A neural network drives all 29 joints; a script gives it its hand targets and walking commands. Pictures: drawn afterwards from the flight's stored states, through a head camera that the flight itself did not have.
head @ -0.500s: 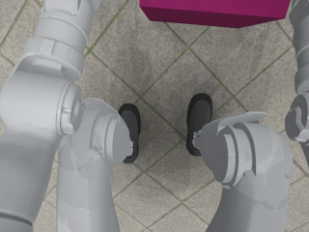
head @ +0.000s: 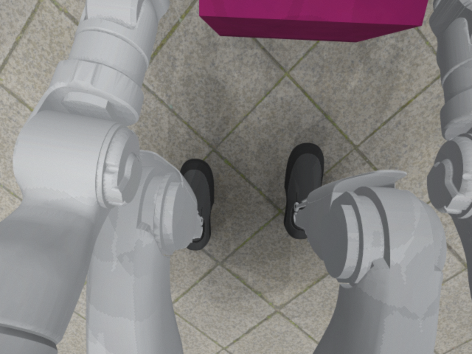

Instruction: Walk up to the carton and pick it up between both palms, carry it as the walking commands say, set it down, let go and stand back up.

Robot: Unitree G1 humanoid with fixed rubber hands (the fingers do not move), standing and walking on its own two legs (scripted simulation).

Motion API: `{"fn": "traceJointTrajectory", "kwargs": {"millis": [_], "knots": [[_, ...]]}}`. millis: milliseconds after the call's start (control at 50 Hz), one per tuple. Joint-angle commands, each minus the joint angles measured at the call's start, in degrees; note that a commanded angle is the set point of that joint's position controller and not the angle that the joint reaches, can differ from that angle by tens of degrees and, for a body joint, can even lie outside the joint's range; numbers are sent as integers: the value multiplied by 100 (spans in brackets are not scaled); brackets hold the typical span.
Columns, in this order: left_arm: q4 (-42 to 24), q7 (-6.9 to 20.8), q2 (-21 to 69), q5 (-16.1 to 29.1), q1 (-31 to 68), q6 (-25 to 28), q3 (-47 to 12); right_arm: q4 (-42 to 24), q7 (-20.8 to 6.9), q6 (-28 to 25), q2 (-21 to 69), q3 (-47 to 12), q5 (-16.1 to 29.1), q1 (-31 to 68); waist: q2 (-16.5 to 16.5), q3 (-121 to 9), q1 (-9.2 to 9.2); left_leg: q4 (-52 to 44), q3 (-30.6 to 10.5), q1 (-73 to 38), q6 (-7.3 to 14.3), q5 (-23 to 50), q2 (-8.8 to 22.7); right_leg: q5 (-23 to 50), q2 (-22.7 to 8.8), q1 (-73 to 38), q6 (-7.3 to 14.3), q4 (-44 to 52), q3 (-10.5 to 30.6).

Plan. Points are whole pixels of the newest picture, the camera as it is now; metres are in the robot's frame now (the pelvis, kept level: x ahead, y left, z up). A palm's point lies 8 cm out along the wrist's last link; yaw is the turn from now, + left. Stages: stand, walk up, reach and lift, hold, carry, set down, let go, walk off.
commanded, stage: reach and lift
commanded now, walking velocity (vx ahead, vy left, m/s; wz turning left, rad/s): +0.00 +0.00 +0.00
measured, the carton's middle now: out of the picture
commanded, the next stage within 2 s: none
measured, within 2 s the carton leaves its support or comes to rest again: leaves its support in 0.52 s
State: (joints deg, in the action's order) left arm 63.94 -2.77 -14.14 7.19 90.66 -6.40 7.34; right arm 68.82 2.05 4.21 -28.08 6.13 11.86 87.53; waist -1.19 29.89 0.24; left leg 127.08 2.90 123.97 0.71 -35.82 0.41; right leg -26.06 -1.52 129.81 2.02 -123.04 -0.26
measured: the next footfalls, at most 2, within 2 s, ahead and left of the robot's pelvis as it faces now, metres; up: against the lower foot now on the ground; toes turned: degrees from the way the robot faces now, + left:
none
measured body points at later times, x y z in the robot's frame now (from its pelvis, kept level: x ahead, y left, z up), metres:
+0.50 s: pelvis +0.00 +0.00 +0.00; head +0.38 -0.02 +0.22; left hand +0.58 +0.11 -0.18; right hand +0.55 -0.23 -0.21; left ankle +0.11 +0.11 -0.34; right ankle +0.14 -0.11 -0.34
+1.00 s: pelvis -0.01 +0.00 +0.00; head +0.35 -0.03 +0.26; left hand +0.58 +0.11 -0.12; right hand +0.55 -0.21 -0.16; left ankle +0.11 +0.11 -0.34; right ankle +0.14 -0.11 -0.34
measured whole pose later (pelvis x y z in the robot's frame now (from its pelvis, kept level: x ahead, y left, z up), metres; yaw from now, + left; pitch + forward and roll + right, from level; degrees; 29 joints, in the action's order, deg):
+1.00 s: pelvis -0.01 +0.00 +0.00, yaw +1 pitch +27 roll +3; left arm 53.3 -8.5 -12.8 6.6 88.5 -16.1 10.4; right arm 61.5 7.4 17.2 -26.5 2.3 10.0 87.6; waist -2.8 30.0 0.3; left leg 126.8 2.8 119.0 0.7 -34.9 -1.6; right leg -25.8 -1.5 124.7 2.1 -123.5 0.6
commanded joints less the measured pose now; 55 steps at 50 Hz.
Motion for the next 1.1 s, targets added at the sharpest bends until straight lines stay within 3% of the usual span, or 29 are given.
{"fn": "traceJointTrajectory", "kwargs": {"millis": [0, 40, 60, 120, 220, 320, 420, 440, 480, 520, 600, 640, 660, 680, 700, 720, 800, 820, 840, 880, 940, 980, 1020, 1080], "knots": [[-1049, 1146, 4319, 46, 2236, -199, -823, -1065, -1558, 271, 5038, -944, 84, 3102, 308, -6067, 251, -760, -203, -1809, 33, 1263, -683, 921, 462, -3081, -119, 238, 7], [-1000, 1176, 4396, 58, 2206, -228, -826, -1003, -1579, 295, 4980, -893, 15, 3065, 319, -5885, 347, -816, -208, -1659, 13, 1144, -698, 825, 446, -3022, -109, 264, -40], [-1001, 1182, 4425, 86, 2160, -224, -810, -1067, -1580, 284, 5007, -955, 25, 3063, 476, -5959, 367, -771, -261, -1723, 37, 1250, -688, 877, 456, -3036, -129, 250, -57], [-1124, 1181, 4471, 104, 2184, -209, -839, -1101, -1591, 295, 5166, -1036, 143, 3120, 411, -6054, 245, -741, -217, -1678, 75, 1259, -688, 960, 460, -3170, -97, 245, 10], [-1513, 1131, 4612, 377, 2572, -158, -1130, -1524, -1513, 238, 5212, -1230, 345, 3514, 367, -6868, 315, -715, -176, -2060, 64, 1582, -700, 1360, 472, -3751, -102, 221, -6], [-1921, 1017, 4635, 616, 2947, -113, -1442, -2014, -1322, 176, 5237, -1565, 555, 3933, 464, -8138, 368, -669, -115, -2499, 57, 1954, -745, 1934, 496, -4548, -141, 153, -70], [-2606, 855, 4690, 964, 3467, -108, -1886, -2745, -1101, 196, 5227, -1887, 784, 4282, 485, -10009, 558, -623, -45, -3253, 14, 2439, -777, 2632, 512, -5621, -172, 130, -146], [-2598, 828, 4829, 1038, 3465, -135, -2036, -2937, -1061, 170, 5240, -1883, 829, 4415, 351, -10343, 628, -635, -52, -3485, 4, 2568, -787, 2713, 514, -5626, -150, 99, -190], [-2729, 771, 4903, 1032, 3469, -179, -2110, -3205, -999, 173, 5267, -1937, 875, 4567, 343, -10824, 588, -696, -1, -3590, -11, 2639, -832, 2862, 541, -5924, -157, 136, -222], [-2733, 754, 5013, 1056, 3471, -245, -2113, -3394, -935, 212, 5244, -1959, 841, 4732, 455, -11181, 675, -720, 19, -3641, -1, 2516, -833, 2807, 527, -6205, -164, 211, -251], [-2775, 762, 5234, 1035, 3572, -405, -2086, -3598, -915, 298, 5271, -1808, 762, 4957, 295, -11349, 764, -914, 7, -3820, 5, 2323, -876, 2456, 555, -6058, -134, 359, -342], [-2472, 806, 5342, 867, 3428, -538, -1902, -3536, -924, 346, 5201, -1661, 666, 5047, 259, -11129, 748, -998, 19, -3683, 2, 1975, -862, 2081, 549, -5959, -125, 498, -367], [-2593, 813, 5570, 904, 3379, -592, -1897, -3957, -926, 353, 5213, -1739, 690, 5312, 333, -11487, 754, -1036, 23, -3831, 10, 2036, -915, 2085, 577, -6143, -117, 572, -399], [-2271, 831, 5573, 684, 3209, -658, -1678, -3786, -943, 380, 5280, -1613, 645, 5366, 309, -11113, 682, -1110, 22, -3628, 25, 1848, -895, 1865, 576, -5874, -144, 610, -435], [-2536, 855, 5653, 762, 3341, -679, -1714, -3910, -963, 412, 5362, -1589, 682, 5337, 349, -11344, 714, -1134, 22, -3762, 37, 1877, -934, 1892, 594, -6072, -129, 671, -443], [-2466, 855, 5745, 754, 3308, -716, -1622, -3939, -970, 430, 5276, -1529, 585, 5460, 420, -11330, 782, -1153, -1, -3677, 27, 1860, -933, 1851, 586, -6002, -118, 676, -477], [-2284, 979, 6000, 607, 3220, -853, -1319, -3808, -1034, 544, 5454, -1289, 471, 5460, 397, -11135, 748, -1284, 22, -3391, 41, 1527, -961, 1584, 596, -6008, -86, 832, -458], [-2483, 997, 5981, 660, 3356, -855, -1370, -3875, -1040, 565, 5515, -1268, 447, 5424, 382, -11281, 811, -1302, -2, -3445, 35, 1603, -953, 1689, 629, -6033, -79, 819, -477], [-2321, 1038, 5996, 543, 3298, -893, -1277, -3644, -1065, 613, 5650, -1146, 416, 5317, 317, -11105, 750, -1323, 20, -3328, 47, 1456, -972, 1536, 639, -5916, -69, 869, -443], [-2260, 1081, 6027, 471, 3208, -944, -1173, -3778, -1104, 616, 5728, -1112, 368, 5346, 377, -10986, 710, -1358, 0, -3303, 61, 1449, -953, 1470, 679, -5809, -83, 887, -488], [-2689, 1111, 6207, 572, 3263, -996, -1339, -4376, -1110, 646, 5876, -1322, 561, 5555, 410, -12091, 679, -1291, 48, -3651, 52, 1854, -1016, 1987, 715, -6450, -91, 883, -459], [-3059, 1097, 6172, 706, 3503, -1041, -1488, -4497, -1090, 743, 5931, -1364, 615, 5503, 472, -12605, 835, -1305, 2, -3852, 41, 2028, -1025, 2240, 731, -6729, -103, 845, -467], [-2835, 1126, 6335, 696, 3229, -1122, -1479, -4554, -1087, 793, 5981, -1372, 546, 5403, 503, -12781, 937, -1316, -4, -3847, 31, 2051, -1034, 2303, 708, -6844, -95, 878, -477], [-3583, 1107, 6245, 887, 3674, -1151, -1627, -4757, -1069, 965, 6182, -1422, 596, 5243, 595, -13461, 1053, -1384, 44, -3919, 40, 2059, -1075, 2527, 725, -7428, -115, 963, -437]]}}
